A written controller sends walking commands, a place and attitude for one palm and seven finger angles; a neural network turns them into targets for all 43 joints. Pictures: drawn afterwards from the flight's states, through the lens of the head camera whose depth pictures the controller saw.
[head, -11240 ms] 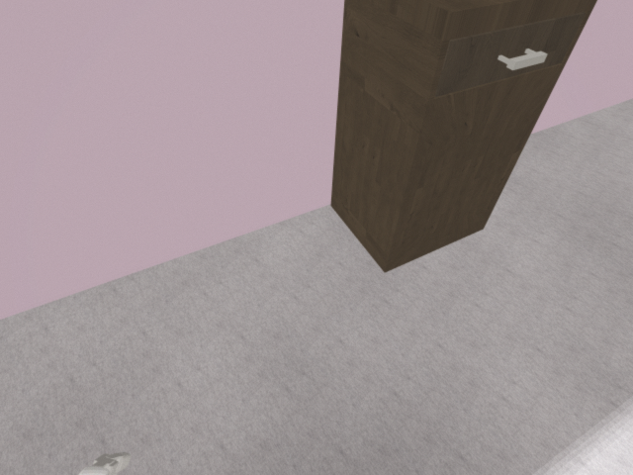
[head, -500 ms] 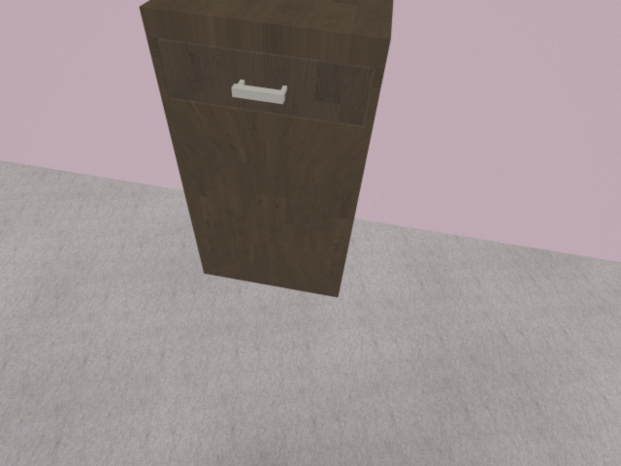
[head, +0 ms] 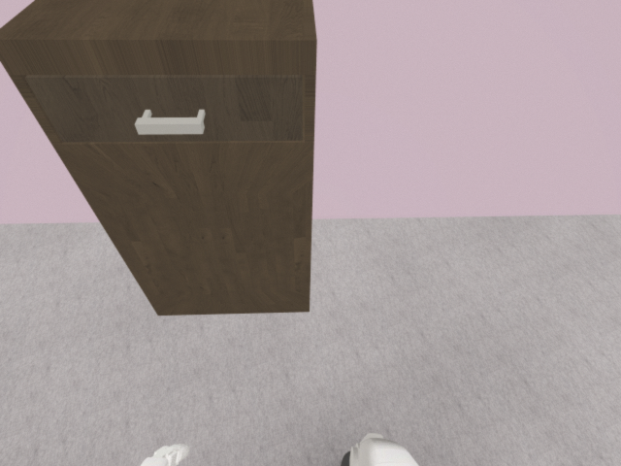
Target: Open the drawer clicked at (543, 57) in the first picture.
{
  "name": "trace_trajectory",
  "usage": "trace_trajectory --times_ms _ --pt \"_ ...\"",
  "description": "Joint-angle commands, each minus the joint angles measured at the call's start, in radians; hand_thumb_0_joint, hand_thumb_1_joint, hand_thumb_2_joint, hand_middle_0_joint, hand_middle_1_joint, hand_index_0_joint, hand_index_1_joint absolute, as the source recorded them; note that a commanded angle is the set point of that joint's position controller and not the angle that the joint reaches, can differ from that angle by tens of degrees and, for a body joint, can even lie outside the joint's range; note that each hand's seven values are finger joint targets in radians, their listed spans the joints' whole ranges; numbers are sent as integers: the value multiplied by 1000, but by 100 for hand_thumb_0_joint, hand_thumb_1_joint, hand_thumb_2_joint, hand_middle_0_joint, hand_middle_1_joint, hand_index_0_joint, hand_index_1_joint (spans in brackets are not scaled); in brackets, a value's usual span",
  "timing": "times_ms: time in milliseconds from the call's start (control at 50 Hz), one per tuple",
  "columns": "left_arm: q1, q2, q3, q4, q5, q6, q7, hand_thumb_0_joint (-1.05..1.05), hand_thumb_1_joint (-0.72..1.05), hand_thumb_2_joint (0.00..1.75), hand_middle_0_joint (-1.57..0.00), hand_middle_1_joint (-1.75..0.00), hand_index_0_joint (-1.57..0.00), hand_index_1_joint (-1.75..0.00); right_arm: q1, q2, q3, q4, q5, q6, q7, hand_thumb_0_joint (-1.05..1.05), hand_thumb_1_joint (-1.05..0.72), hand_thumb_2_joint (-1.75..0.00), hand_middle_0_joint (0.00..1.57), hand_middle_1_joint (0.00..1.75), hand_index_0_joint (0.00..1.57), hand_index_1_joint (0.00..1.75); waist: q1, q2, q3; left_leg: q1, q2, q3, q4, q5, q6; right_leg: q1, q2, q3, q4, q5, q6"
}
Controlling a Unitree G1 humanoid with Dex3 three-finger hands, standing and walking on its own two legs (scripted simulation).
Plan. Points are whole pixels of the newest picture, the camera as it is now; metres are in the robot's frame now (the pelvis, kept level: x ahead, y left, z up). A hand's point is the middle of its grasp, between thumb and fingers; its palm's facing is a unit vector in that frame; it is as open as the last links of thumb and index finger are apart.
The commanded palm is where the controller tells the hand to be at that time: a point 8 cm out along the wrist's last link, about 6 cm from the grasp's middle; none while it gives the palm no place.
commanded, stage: take the last steps up to it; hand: left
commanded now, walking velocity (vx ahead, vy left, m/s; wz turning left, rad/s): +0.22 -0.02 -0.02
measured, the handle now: (172, 120) +0.70 +0.25 +0.06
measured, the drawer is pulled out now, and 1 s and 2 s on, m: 0.00 0.00 0.00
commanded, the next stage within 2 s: come to a stop and stand still in 0.22 s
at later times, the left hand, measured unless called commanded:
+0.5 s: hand out of the picture +0.13 +0.18 -0.18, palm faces +0.09 -0.98 -0.16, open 7.3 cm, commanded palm none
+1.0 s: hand out of the picture +0.15 +0.13 -0.15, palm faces +0.00 -0.96 -0.28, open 7.4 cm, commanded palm none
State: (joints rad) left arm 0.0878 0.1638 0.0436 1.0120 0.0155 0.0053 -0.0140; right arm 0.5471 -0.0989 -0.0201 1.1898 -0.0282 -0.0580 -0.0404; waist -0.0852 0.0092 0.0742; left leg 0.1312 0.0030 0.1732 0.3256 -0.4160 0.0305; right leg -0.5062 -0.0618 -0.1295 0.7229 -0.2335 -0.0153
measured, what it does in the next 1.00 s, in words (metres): walks ahead: right foot, then left foot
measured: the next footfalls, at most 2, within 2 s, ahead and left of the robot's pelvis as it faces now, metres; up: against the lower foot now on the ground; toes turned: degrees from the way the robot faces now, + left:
right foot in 0.06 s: +0.17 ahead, -0.11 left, +0.00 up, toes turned -9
left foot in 0.46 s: +0.22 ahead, +0.13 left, +0.00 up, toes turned +7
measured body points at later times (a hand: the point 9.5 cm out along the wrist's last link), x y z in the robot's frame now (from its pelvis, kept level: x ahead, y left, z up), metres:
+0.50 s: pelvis +0.14 +0.01 +0.00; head +0.14 +0.02 +0.45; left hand +0.13 +0.23 -0.17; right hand +0.21 -0.23 -0.14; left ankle +0.18 +0.13 -0.73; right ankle +0.13 -0.11 -0.73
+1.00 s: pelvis +0.10 -0.07 +0.01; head +0.11 -0.10 +0.45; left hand +0.15 +0.18 -0.13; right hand +0.12 -0.31 -0.17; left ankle +0.11 +0.09 -0.69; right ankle +0.11 -0.15 -0.73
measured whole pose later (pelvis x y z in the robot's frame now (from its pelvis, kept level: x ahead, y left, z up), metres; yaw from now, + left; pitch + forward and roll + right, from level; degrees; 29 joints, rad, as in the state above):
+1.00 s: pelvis +0.10 -0.07 +0.01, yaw -2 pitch -1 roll +2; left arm 0.23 0.16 0.03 1.02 0.02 0.02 0.02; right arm 0.21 -0.21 -0.08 1.07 -0.02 0.07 -0.02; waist -0.01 0.05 0.03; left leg -0.40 0.05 0.02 0.87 -0.41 -0.01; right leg -0.25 -0.03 -0.09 0.54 -0.28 -0.05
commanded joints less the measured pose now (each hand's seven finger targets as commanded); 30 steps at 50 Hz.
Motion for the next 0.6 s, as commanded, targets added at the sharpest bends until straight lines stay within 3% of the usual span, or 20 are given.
trace_trajectory --times_ms 0,20,40,60,80,100,120,140,180,260,300,340,400,420,440,460,480,500,540,580 --pt "200 66 15 3 5 -53 11 0 90 90 -20 -30 -20 -30 20 -183 -29 -31 16 -12 -6 0 -90 -90 20 30 20 30 155 97 -62 -144 226 -77 298 1145 39 354 84 -60 -195 116 -45" --pt "324 130 33 40 9 -66 18 0 90 90 -20 -30 -20 -30 4 -162 -29 -48 28 -14 4 0 -90 -90 20 30 20 30 208 43 -139 -349 191 -66 496 920 8 609 -33 61 -188 247 -97" --pt "448 222 58 65 6 -76 30 0 90 90 -20 -30 -20 -30 12 -114 -26 -79 39 -17 9 0 -90 -90 20 30 20 30 233 -138 -251 -597 33 -24 834 150 -34 806 -333 447 -245 541 -233" --pt "450 256 59 74 -12 -70 32 0 90 90 -20 -30 -20 -30 -21 -117 -31 -94 41 -11 5 0 -90 -90 20 30 20 30 212 -96 -267 -636 14 -121 1045 -184 -22 734 -446 556 -342 607 -318" --pt "352 225 48 49 -15 -59 40 0 90 90 -20 -30 -20 -30 -74 -94 -35 -108 36 -3 5 0 -90 -90 20 30 20 30 180 2 -100 -677 65 -178 1054 -128 -8 566 -406 452 -389 462 -293" --pt "270 186 38 29 -12 -65 37 0 90 90 -20 -30 -20 -30 -83 -73 -33 -104 26 9 13 0 -90 -90 20 30 20 30 151 -46 -57 -670 102 -186 1040 -45 -16 419 -364 432 -442 284 -242" --pt "208 146 26 20 -13 -64 37 0 90 90 -20 -30 -20 -30 -90 -66 -35 -101 18 26 17 0 -90 -90 20 30 20 30 111 -15 -5 -637 125 -192 1020 8 -22 279 -327 370 -484 144 -200" --pt "150 109 18 8 -11 -63 42 0 90 90 -20 -30 -20 -30 -59 -50 -36 -92 11 40 21 0 -90 -90 20 30 20 30 72 -28 14 -595 142 -192 966 49 -25 190 -292 288 -524 36 -170" --pt "114 76 6 -3 -3 -67 41 0 90 90 -20 -30 -20 -30 -17 -32 -32 -83 4 59 27 0 -90 -90 20 30 20 30 28 -69 7 -534 138 -159 845 94 -46 98 -225 170 -553 13 -126" --pt "147 86 12 6 5 -69 37 0 90 90 -20 -30 -20 -30 -93 -30 -32 -123 3 63 40 0 -90 -90 20 30 20 30 44 -128 11 -498 132 -110 619 141 -66 75 -184 132 -558 -11 -131" --pt "170 107 19 16 5 -68 33 0 90 90 -20 -30 -20 -30 -152 -46 -29 -143 4 53 43 0 -90 -90 20 30 20 30 65 -126 -9 -514 124 -97 499 138 -74 167 -187 144 -532 7 -138" --pt "191 108 15 33 7 -62 35 0 90 90 -20 -30 -20 -30 -209 -48 -22 -154 9 40 37 0 -90 -90 20 30 20 30 85 -113 -23 -468 100 -96 373 127 -81 226 -191 150 -472 154 -137" --pt "193 84 -2 53 -7 -44 42 0 90 90 -20 -30 -20 -30 -190 -80 -13 -121 14 27 24 0 -90 -90 20 30 20 30 63 -52 -71 -236 96 -119 105 387 -87 199 -113 88 -324 216 -59" --pt "234 56 -10 55 -12 -36 42 0 90 90 -20 -30 -20 -30 -178 -134 -17 -119 12 13 18 0 -90 -90 20 30 20 30 77 66 -109 -188 183 -197 80 586 -61 196 -63 77 -264 148 -13" --pt "271 36 -15 58 -13 -24 45 0 90 90 -20 -30 -20 -30 -201 -185 -23 -129 14 17 13 0 -90 -90 20 30 20 30 95 146 -98 -222 286 -279 63 708 0 210 -28 61 -238 -11 17" --pt "284 31 -15 64 -9 -14 50 0 90 90 -20 -30 -20 -30 -240 -206 -27 -138 11 30 9 0 -90 -90 20 30 20 30 103 139 -50 -307 319 -276 35 664 36 249 -17 46 -228 -99 28" --pt "287 34 -15 70 -7 -5 47 0 90 90 -20 -30 -20 -30 -281 -204 -26 -143 11 36 2 0 -90 -90 20 30 20 30 104 148 -24 -329 319 -290 0 647 53 240 -10 34 -194 -90 37" --pt "271 51 -12 66 -4 8 44 0 90 90 -20 -30 -20 -30 -284 -212 -31 -145 13 41 -6 0 -90 -90 20 30 20 30 90 218 -11 -333 330 -312 -33 697 73 225 -7 28 -111 -128 42" --pt "260 81 -4 48 -1 20 40 0 90 90 -20 -30 -20 -30 -268 -227 -40 -147 13 46 -20 0 -90 -90 20 30 20 30 78 235 -23 -290 369 -315 -28 877 119 158 -11 76 66 -274 39" --pt "264 82 7 31 2 28 41 0 90 90 -20 -30 -20 -30 -278 -240 -56 -161 9 52 -26 0 -90 -90 20 30 20 30 72 181 -77 -219 385 -293 25 977 153 97 -12 103 172 -299 41"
